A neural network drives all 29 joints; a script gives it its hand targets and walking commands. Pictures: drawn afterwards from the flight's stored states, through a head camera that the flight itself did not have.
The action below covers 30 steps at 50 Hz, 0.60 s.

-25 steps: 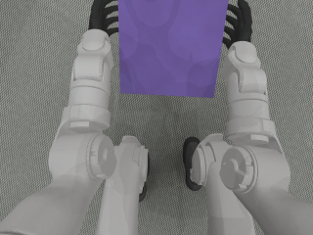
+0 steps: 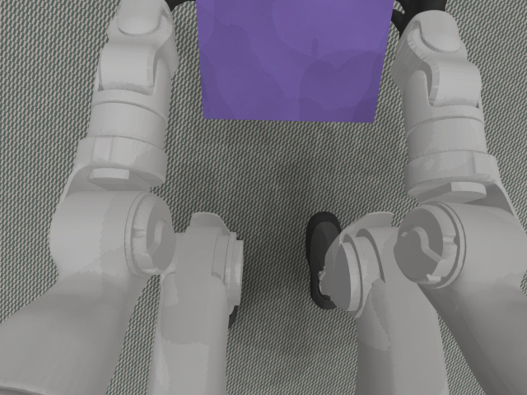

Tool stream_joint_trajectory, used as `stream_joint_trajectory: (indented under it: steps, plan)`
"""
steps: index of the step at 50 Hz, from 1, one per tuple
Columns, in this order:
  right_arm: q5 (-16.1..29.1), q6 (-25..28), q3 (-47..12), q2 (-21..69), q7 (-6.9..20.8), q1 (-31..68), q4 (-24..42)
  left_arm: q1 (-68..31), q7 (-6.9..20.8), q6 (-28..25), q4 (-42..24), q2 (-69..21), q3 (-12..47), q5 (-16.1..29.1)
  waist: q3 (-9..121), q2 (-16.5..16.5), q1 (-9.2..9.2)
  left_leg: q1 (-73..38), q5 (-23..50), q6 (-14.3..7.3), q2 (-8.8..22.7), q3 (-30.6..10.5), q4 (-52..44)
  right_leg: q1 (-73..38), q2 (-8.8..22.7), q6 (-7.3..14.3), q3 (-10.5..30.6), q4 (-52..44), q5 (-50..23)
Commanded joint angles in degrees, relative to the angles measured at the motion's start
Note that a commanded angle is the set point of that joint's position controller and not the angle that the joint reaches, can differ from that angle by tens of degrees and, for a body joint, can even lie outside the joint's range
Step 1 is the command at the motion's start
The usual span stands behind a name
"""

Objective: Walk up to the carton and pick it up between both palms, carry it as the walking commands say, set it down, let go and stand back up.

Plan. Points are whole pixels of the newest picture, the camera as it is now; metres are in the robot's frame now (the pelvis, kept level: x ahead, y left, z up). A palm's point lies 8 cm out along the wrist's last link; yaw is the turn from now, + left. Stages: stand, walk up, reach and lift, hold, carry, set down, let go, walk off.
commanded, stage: set down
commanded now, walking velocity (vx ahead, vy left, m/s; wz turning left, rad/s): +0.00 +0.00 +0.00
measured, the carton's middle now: (286, 25) +0.56 -0.01 -0.24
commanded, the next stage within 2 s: none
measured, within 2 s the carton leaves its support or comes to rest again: rests again in 1.86 s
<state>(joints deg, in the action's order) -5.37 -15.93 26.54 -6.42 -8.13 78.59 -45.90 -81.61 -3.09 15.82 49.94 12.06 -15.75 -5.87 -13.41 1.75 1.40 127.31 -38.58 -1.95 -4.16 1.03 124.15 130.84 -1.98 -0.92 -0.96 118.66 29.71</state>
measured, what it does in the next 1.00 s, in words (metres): stands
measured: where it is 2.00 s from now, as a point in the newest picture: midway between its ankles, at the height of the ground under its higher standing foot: (273, 285)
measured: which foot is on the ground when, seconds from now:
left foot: down 0.00-1.00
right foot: down 0.00-1.00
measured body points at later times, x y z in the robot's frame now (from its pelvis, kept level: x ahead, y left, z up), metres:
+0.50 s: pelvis +0.00 +0.00 -0.02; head +0.36 +0.02 +0.24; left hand +0.58 +0.14 -0.16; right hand +0.57 -0.16 -0.16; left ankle +0.08 +0.10 -0.36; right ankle +0.12 -0.12 -0.36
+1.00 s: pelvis +0.01 +0.00 -0.02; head +0.38 +0.03 +0.23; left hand +0.59 +0.14 -0.17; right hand +0.58 -0.16 -0.17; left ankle +0.08 +0.10 -0.36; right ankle +0.12 -0.12 -0.36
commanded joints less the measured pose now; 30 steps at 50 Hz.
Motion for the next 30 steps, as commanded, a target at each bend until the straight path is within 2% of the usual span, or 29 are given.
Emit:
stream_joint_trajectory:
  steps: [1, 4, 13, 22, 30]
  plan:
    - [8.0, 1.6, -25.4, 52.2, 16.6, 31.7, 1.1, -28.9, 14.8, -2.0, -3.2, -52.3, 22.8, 6.4, 67.9, -6.3, -1.08, -31.5, 27.5, 2.0, -2.6, -1.3, -12.8, -39.6, -5.9, 0.2, -3.4, -1.5, -22.0]
    - [8.7, 1.9, -25.6, 52.3, 17.0, 32.7, 1.3, -27.8, 14.8, -1.9, -2.4, -52.4, 22.1, 6.0, 66.8, -5.7, -1.88, -31.4, 27.8, 1.7, -2.6, -1.6, -12.4, -38.4, -5.9, 0.1, -3.5, -1.0, -21.9]
    - [7.0, 1.3, -22.9, 51.2, 17.2, 32.1, -1.7, -27.5, 15.8, -1.3, 1.3, -50.7, 18.5, 3.9, 58.8, -4.4, -2.24, -26.1, 21.3, 1.0, -2.6, -1.4, -12.2, -36.2, -5.7, 0.3, -2.9, -0.8, -16.9]
    - [6.5, 0.7, -22.0, 52.3, 17.3, 30.9, -3.8, -25.3, 17.2, -0.6, 3.8, -49.3, 15.4, 1.6, 54.5, -2.5, -4.06, -22.2, 18.3, 0.3, -2.3, -0.8, -11.3, -36.5, -5.8, 0.0, -2.4, -0.5, -15.5]
    - [6.3, 0.6, -21.3, 52.6, 17.2, 28.3, -5.4, -22.1, 18.3, -0.1, 5.3, -49.2, 14.4, -0.3, 50.7, -3.4, -4.54, -20.7, 18.4, 0.2, -2.1, -0.8, -10.7, -35.1, -6.1, 0.1, -1.8, -0.5, -16.0]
